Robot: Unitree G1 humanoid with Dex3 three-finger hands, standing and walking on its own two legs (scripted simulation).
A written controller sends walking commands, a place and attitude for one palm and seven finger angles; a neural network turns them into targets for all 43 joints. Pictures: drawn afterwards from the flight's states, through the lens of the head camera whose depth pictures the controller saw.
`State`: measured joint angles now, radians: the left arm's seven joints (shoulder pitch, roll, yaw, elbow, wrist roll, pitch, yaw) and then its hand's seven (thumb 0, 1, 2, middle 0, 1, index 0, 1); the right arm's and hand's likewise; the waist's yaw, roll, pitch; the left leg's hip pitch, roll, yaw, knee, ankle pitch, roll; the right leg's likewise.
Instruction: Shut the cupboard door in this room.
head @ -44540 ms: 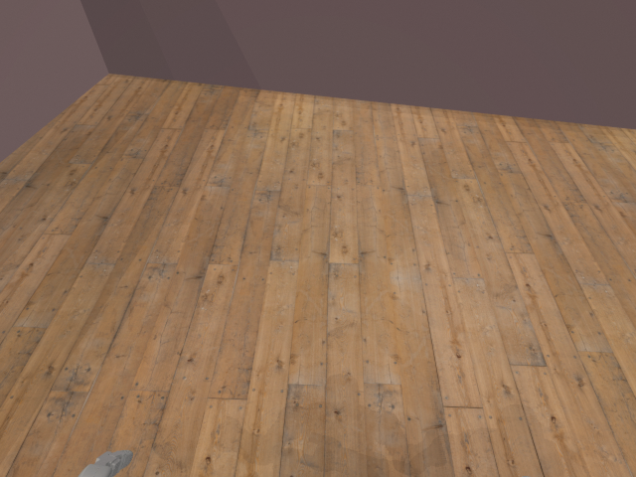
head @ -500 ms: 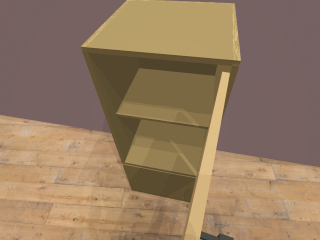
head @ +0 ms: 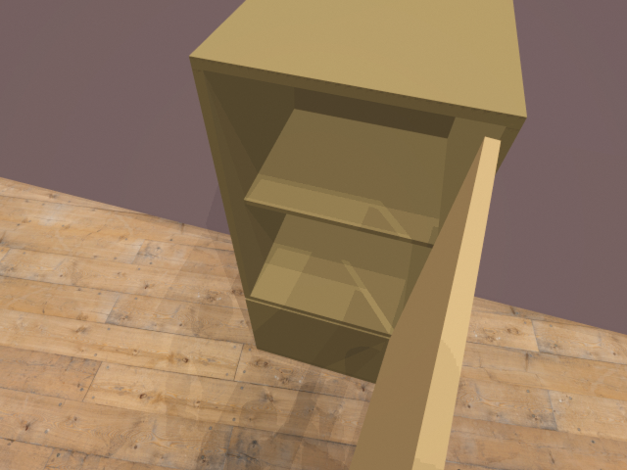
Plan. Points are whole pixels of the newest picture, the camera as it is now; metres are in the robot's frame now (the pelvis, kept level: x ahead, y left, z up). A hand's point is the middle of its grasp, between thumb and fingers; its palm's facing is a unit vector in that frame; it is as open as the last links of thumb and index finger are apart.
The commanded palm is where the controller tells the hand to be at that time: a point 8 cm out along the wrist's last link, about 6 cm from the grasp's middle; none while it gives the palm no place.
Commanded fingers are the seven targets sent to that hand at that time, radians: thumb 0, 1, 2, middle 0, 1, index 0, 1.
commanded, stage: stand and wait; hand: left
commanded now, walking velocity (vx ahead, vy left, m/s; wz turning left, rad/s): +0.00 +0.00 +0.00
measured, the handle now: out of the picture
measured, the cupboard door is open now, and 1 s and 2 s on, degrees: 83 83 85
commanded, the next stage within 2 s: turn or walk to find it in 0.58 s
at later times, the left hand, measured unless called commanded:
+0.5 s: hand out of the picture +0.02 +0.17 -0.17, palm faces +0.05 -0.98 -0.17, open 7.3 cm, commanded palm none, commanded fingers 0.00 0.90 0.90 -0.20 -0.30 -0.20 -0.30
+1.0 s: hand out of the picture +0.02 +0.19 -0.18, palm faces +0.09 -0.97 -0.20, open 7.3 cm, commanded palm none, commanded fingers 0.00 0.90 0.90 -0.20 -0.30 -0.20 -0.30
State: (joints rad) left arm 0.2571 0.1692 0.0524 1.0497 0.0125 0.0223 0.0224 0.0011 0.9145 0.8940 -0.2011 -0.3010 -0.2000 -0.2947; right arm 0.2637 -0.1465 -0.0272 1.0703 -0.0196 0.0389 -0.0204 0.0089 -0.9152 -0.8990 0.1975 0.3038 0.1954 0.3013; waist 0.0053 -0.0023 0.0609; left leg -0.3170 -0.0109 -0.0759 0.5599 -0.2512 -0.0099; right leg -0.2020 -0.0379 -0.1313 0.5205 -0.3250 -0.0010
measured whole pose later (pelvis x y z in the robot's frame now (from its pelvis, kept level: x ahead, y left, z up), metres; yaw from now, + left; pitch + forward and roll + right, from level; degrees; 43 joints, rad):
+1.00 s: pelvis +0.01 +0.01 +0.00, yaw +2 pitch +0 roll +0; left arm 0.24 0.18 0.04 1.07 0.01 0.02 0.03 0.00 0.91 0.89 -0.20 -0.30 -0.20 -0.29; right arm 0.25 -0.16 -0.02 1.07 -0.02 0.02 -0.03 0.01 -0.92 -0.90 0.20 0.30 0.20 0.30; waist 0.01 -0.02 0.06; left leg -0.28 -0.05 -0.10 0.54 -0.25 0.01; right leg -0.16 -0.06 -0.14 0.51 -0.34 0.02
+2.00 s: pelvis +0.01 +0.01 +0.01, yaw -6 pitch -1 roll +0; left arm 0.22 0.18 0.02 1.08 0.01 0.00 0.02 0.00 0.92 0.89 -0.20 -0.30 -0.20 -0.29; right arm 0.24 -0.15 -0.01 1.11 -0.01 -0.01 -0.03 0.01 -0.93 -0.90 0.20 0.30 0.20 0.30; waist 0.01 -0.01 0.06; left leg -0.18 0.00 0.02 0.43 -0.24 0.00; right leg -0.14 -0.01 0.00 0.43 -0.28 0.01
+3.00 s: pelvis +0.01 +0.00 +0.00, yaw +1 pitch +0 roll +0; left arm 0.26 0.16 0.02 1.08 0.01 0.02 0.03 0.00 0.91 0.89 -0.20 -0.30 -0.20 -0.29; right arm 0.20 -0.17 -0.01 1.05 -0.02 0.02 -0.03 0.01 -0.92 -0.90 0.20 0.30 0.20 0.30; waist 0.02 0.00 0.06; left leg -0.25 -0.03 -0.09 0.49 -0.24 0.00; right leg -0.16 -0.04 -0.11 0.47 -0.31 0.01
